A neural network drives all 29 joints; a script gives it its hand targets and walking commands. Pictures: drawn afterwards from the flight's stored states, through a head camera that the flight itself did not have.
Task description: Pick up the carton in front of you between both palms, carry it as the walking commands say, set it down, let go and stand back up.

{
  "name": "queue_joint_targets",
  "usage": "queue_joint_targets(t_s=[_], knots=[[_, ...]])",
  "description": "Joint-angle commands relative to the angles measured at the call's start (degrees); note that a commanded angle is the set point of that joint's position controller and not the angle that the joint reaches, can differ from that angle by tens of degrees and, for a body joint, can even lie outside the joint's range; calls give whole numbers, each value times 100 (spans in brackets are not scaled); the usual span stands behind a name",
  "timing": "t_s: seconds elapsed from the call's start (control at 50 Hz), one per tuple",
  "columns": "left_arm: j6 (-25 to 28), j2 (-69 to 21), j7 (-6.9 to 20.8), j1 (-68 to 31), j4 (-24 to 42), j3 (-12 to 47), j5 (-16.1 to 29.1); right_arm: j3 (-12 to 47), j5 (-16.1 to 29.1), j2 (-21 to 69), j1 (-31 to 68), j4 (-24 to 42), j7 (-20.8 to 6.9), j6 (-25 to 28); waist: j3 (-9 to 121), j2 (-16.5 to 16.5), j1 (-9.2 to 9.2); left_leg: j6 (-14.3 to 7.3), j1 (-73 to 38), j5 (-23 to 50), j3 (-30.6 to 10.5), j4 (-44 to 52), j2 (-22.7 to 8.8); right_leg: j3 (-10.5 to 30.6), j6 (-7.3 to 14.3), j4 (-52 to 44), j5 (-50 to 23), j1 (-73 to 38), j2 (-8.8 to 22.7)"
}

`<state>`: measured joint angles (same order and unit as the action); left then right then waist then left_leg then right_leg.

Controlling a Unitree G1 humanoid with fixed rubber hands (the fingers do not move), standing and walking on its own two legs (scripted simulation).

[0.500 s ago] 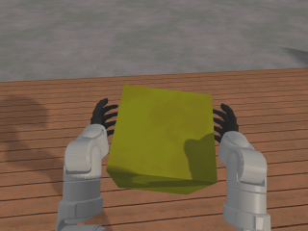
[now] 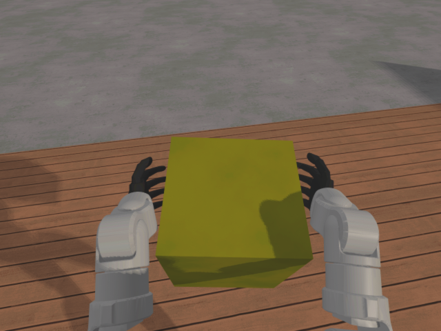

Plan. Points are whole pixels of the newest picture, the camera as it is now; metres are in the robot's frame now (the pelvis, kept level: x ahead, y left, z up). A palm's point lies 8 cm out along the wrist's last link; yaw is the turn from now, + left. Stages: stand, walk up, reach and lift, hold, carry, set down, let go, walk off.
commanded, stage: carry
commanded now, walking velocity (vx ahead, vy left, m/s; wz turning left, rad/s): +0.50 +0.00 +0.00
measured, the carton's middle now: (228, 220) +0.34 -0.01 +0.03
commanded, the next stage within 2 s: none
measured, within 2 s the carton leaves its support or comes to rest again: neither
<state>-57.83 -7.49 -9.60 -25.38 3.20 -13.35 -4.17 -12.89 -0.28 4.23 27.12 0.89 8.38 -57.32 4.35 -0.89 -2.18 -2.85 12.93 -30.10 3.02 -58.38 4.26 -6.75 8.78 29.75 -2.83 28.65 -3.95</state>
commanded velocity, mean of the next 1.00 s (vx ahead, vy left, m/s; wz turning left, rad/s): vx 0.50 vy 0.00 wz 0.00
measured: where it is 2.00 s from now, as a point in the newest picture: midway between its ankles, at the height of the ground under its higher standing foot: (216, 190)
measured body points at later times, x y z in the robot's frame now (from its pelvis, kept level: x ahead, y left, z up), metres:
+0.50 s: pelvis +0.30 +0.02 -0.05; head +0.31 +0.03 +0.40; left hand +0.65 +0.18 +0.08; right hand +0.65 -0.13 +0.07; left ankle +0.40 +0.08 -0.77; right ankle +0.11 -0.05 -0.69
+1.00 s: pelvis +0.60 +0.01 -0.08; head +0.60 +0.00 +0.37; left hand +0.95 +0.14 +0.03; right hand +0.94 -0.16 +0.03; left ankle +0.41 +0.08 -0.75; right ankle +0.71 -0.05 -0.81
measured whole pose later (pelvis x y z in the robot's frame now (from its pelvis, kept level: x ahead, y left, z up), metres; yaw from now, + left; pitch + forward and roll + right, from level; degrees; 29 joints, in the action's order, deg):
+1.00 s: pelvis +0.60 +0.01 -0.08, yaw +0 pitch +4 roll +1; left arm -57.9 -7.1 -9.5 -24.3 4.0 -14.0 -3.6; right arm -12.4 -0.6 5.2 26.5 0.8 8.7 -57.8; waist 5.3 0.9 -3.8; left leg -3.7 9.2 -28.6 4.0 -47.0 4.9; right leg -5.4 6.3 24.9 -9.5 27.6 -1.8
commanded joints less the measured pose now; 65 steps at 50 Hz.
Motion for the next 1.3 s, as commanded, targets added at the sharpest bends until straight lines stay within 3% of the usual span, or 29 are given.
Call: queue_joint_targets(t_s=[0.0,0.02,0.04,0.08,0.14,0.22,0.3,0.36,0.38,0.42,0.44,0.46,0.48,0.5,0.52,0.54,0.56,0.62,0.76,0.88,0.94,0.96,0.98,1.0,1.04,1.06,1.1,1.18,1.28], knots=[[-29,-3511,-42,-2510,8,3013,821,3267,925,4283,2796,281,-1,-128,3238,1192,778,53,3242,-441,-579,-2703,-155,4014,1264,-46,-702,-5060,2677],[16,-3836,13,-2792,130,3133,967,3206,893,4494,3045,305,17,-99,2740,825,680,-6,3352,-114,-574,-2346,-300,3714,1036,-361,189,-4309,2259],[55,-4172,94,-3200,272,3332,1159,3161,828,4653,3216,348,13,-46,2398,331,577,14,3217,192,-548,-1949,-406,3364,845,-499,159,-3640,2097],[188,-4734,280,-3952,494,3739,1600,3089,671,4919,3265,296,-26,62,2160,69,440,68,2691,516,-524,-1160,-576,2860,622,-684,130,-2671,1913],[404,-5010,440,-4329,677,4006,1957,3230,601,5123,3186,304,-68,249,2208,530,460,149,2714,962,-350,-380,-659,2336,515,-622,-837,-2684,1756],[540,-4860,446,-3936,679,4078,2030,3371,602,4952,2941,534,-7,427,2395,653,642,130,3064,2184,-174,593,-604,1753,293,-193,-2555,-3465,1469],[527,-4551,378,-3586,786,4049,2007,3459,673,4559,2920,979,30,415,2228,616,872,34,2901,3201,151,1871,-309,1353,154,146,-2616,-3809,1066],[403,-4224,284,-3302,714,3942,1903,3367,642,4163,2754,1060,49,256,1967,661,1002,-116,2281,4021,291,3001,-146,1179,123,517,-1861,-3642,948],[344,-4135,253,-3208,641,3901,1855,3296,609,4037,2694,1036,56,189,1889,688,951,-208,1881,4191,307,3308,-128,1124,83,722,-1692,-3432,951],[200,-3971,189,-3119,490,3804,1752,3099,509,3773,2468,835,89,48,2053,532,490,-349,276,4602,487,3820,-129,773,-170,1829,-1830,-2757,810],[130,-3872,152,-3172,416,3728,1690,2977,459,3616,2382,751,106,-19,2254,315,200,-350,-921,5055,167,3493,-559,619,-305,2730,-897,-1855,657],[47,-3819,112,-3195,365,3643,1633,2857,432,3417,2282,671,116,-89,2420,-358,248,-311,-2119,7071,-940,2598,-1631,495,-421,3643,2320,-473,387],[-67,-3817,83,-3214,270,3554,1619,2762,422,3269,2581,568,213,-126,3265,-1717,-129,-1674,-3839,6597,-3064,2359,-2877,718,-794,5440,4110,1271,-183],[-124,-3696,32,-3166,345,3450,1612,2860,576,3424,2452,523,240,-161,3471,-1331,-188,-1867,-3774,4158,-3811,2806,-2802,910,-618,5787,3873,1912,27],[-150,-3796,-3,-3391,361,3387,1606,2950,742,3627,2715,676,213,-157,2946,-816,-186,-1660,-3017,3152,-3565,3111,-2382,894,-531,5542,3582,2076,155],[-148,-3954,-19,-3462,311,3268,1518,3090,888,3913,3077,794,155,-165,2625,-72,-147,-1413,-2341,3015,-3217,3270,-2195,905,-558,5131,3199,1908,330],[-135,-4058,-16,-3407,233,3142,1390,3262,1017,4165,3393,921,88,-148,2378,171,-60,-1335,-1775,3342,-2948,3302,-2113,910,-587,4709,2998,1727,446],[-1,-4303,44,-3503,241,3073,1139,3573,1286,4720,3948,1031,-87,-7,2175,-95,65,-1114,-959,3424,-2286,3487,-1891,802,-678,3776,2715,1260,602],[300,-4259,7,-3481,682,3418,1134,3757,1514,4774,3602,1028,-176,245,2286,-515,-217,-809,-1924,5784,-1284,3092,-1478,493,-624,2077,870,1633,552],[169,-3825,-11,-2968,594,3329,955,3606,1238,4380,2912,727,-111,140,1899,-485,-488,-593,-2187,5643,-815,2546,-980,31,-443,-71,-517,918,99],[48,-3634,11,-2721,313,3112,804,3539,1109,4364,2848,457,-100,35,2046,-518,45,-250,-1402,5697,-329,1338,-879,-97,-234,-942,-1194,-1116,37],[14,-3572,11,-2639,229,3017,737,3501,1068,4358,2864,394,-81,5,2232,-306,339,-137,-578,4797,-178,477,-776,162,-237,-807,-1432,-2280,366],[-20,-3451,14,-2497,108,2910,686,3435,999,4326,2952,314,-50,-34,2482,378,406,-97,751,1984,-68,-503,-528,1185,-226,108,-3331,-3526,1391],[-34,-3293,-34,-2655,-19,2836,663,3357,971,4398,2907,122,-29,-91,2970,1577,532,211,2552,-813,-250,-2027,128,3101,740,662,-4369,-5168,2674],[32,-3629,-31,-2659,-65,2997,868,3216,920,4487,2980,178,41,-85,3138,1251,748,50,3621,-444,-571,-2665,-205,4138,1290,-99,35,-4876,2566],[79,-4040,35,-2958,84,3174,1052,3187,905,4649,3271,288,43,-40,2690,642,666,23,3552,-79,-581,-2335,-398,3918,1041,-406,759,-4034,2250],[201,-4674,232,-3815,369,3595,1497,3119,762,4950,3478,289,8,85,2193,150,446,54,2926,383,-547,-1449,-559,3075,672,-614,409,-2738,1957],[485,-5000,455,-4292,630,3971,1965,3277,637,5169,3308,295,-41,326,2215,634,468,168,2818,1113,-332,-344,-673,2275,536,-587,-837,-2640,1712],[568,-4716,420,-3688,641,4032,1998,3405,646,4816,2964,663,38,465,2396,677,703,112,3138,2552,-117,861,-542,1666,250,-77,-2588,-3600,1350]])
